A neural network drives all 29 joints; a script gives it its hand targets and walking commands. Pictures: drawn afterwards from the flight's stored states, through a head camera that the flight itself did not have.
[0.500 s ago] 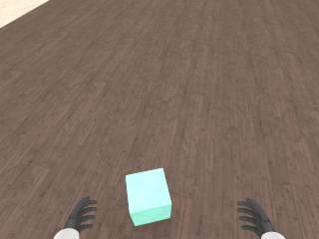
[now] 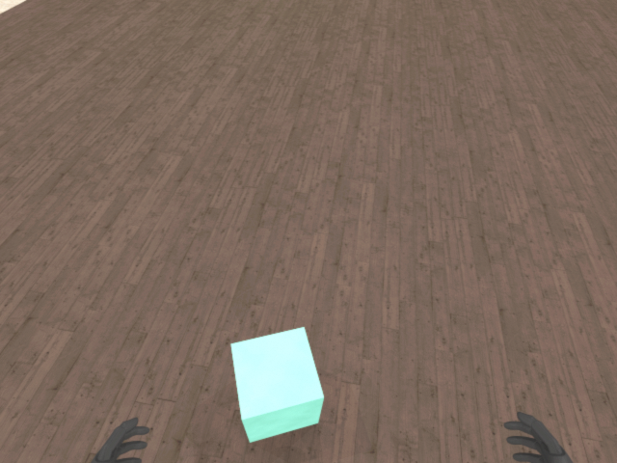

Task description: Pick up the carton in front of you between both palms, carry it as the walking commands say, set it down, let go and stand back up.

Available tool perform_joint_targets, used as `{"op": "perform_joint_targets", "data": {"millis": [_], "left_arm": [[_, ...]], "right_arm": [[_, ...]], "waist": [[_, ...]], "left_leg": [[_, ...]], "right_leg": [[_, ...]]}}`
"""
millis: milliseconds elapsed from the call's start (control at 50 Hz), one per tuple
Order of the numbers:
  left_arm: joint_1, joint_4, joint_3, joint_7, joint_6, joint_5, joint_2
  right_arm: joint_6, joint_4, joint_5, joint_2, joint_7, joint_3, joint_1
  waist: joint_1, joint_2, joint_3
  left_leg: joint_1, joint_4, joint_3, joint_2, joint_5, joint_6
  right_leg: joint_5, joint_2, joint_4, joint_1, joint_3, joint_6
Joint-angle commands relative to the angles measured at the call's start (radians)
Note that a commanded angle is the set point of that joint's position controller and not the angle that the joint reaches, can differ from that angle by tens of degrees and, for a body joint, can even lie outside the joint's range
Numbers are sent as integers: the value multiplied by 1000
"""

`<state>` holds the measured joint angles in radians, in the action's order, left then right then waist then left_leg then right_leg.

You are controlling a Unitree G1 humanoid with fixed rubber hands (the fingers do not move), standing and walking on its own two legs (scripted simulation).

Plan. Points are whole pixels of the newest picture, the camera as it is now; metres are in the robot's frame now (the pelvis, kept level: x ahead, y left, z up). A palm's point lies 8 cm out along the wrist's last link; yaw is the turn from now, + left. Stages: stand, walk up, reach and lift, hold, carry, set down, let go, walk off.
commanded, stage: stand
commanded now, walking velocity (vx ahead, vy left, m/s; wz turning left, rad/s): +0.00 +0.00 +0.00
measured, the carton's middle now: (276, 385) +0.43 +0.08 -0.65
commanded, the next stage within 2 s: none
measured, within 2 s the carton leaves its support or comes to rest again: neither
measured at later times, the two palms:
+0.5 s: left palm out of the picture +0.11 +0.30 -0.10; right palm out of the picture +0.10 -0.30 -0.08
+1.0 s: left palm out of the picture +0.07 +0.30 -0.10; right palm out of the picture +0.07 -0.31 -0.08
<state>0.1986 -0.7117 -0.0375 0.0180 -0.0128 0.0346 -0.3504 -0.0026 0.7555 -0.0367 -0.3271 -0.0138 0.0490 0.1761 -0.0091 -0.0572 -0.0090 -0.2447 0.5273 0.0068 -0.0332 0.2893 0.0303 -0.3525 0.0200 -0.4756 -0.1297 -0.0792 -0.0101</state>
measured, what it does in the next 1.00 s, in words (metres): stands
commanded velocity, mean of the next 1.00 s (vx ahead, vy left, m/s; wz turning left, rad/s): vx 0.00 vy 0.00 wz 0.00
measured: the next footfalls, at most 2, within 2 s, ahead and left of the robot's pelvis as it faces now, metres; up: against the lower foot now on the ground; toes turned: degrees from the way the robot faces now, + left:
none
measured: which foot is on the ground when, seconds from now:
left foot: down 0.00-1.00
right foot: down 0.00-1.00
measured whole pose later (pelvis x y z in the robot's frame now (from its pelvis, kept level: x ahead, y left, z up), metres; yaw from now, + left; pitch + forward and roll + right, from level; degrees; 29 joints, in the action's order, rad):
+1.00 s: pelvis -0.02 +0.00 +0.01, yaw +0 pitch -2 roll +0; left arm 0.17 -0.95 -0.01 0.02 0.01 0.02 -0.39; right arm 0.01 1.01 -0.02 -0.36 -0.01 0.02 0.12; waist -0.01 -0.03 -0.03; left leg -0.16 0.39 0.00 -0.04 0.19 0.03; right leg -0.26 0.01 -0.35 -0.06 -0.08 -0.02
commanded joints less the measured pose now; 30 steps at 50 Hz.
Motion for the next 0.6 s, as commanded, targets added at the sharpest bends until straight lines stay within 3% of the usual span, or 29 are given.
{"op": "perform_joint_targets", "data": {"millis": [0, 160, 580], "left_arm": [[-17, 45, -26, 8, 17, -2, -125], [-29, 0, -18, 12, 21, -4, -136], [-51, -120, -7, 7, 30, -9, -168]], "right_arm": [[15, -40, 1, -161, -7, 34, -22], [18, 9, 4, -168, -11, 29, -41], [25, 133, 13, -191, -4, 15, -82]], "waist": [[2, 70, 89], [3, 53, 74], [1, 54, 23]], "left_leg": [[116, -61, 107, 119, -420, -3], [134, -75, 106, 121, -429, -2], [141, -159, 119, 129, -276, 0]], "right_leg": [[356, -76, 33, -21, -41, 8], [362, -86, 53, -18, -48, 9], [249, -102, 144, -20, -74, 16]]}}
